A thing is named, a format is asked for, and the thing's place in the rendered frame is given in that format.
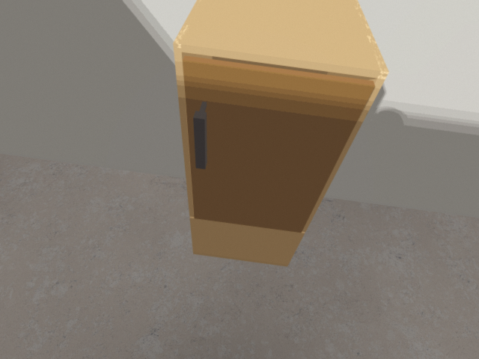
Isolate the cupboard door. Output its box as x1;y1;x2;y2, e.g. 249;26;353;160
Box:
183;56;375;233

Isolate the handle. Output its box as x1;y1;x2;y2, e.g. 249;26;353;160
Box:
193;102;207;169

